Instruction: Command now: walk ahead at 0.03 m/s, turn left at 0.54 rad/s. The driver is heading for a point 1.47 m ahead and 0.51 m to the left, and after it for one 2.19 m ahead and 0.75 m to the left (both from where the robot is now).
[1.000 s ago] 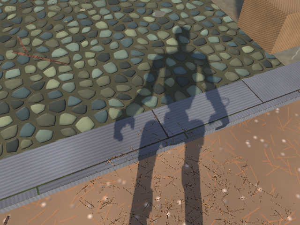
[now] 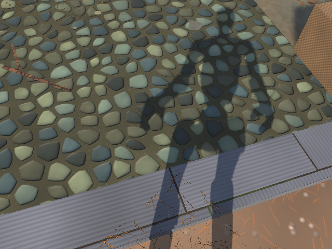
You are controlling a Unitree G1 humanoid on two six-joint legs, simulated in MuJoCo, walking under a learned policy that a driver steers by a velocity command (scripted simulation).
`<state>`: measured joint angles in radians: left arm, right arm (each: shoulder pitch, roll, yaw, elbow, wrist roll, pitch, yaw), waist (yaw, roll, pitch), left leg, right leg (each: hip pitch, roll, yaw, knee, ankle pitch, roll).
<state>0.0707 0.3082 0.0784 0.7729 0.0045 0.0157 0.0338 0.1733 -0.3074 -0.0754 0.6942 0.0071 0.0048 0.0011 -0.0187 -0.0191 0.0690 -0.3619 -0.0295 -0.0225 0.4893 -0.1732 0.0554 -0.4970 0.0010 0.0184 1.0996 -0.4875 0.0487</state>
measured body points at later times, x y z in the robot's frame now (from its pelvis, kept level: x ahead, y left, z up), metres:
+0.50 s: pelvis +0.02 -0.05 +0.01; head +0.07 -0.06 +0.45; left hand +0.06 +0.26 -0.09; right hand +0.26 -0.29 -0.10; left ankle -0.03 +0.08 -0.66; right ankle +0.06 -0.16 -0.74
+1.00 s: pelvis +0.01 +0.00 +0.00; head +0.02 +0.04 +0.45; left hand -0.03 +0.32 -0.11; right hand +0.30 -0.14 -0.07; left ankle -0.03 +0.08 -0.74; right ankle +0.10 -0.13 -0.69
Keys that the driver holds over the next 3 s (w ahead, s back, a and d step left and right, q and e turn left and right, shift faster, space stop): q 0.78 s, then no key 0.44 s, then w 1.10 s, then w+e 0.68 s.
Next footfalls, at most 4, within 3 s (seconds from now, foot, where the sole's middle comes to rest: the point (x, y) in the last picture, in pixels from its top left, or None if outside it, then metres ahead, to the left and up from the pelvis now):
0.28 right None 0.10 -0.15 -0.78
0.72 left None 0.00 0.10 -0.78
1.12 right None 0.13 -0.10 -0.78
1.84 right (136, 241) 0.43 0.10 -0.74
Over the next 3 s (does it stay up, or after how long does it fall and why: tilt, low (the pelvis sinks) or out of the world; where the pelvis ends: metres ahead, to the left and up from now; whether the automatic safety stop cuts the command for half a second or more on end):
stays up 0.63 0.34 0.05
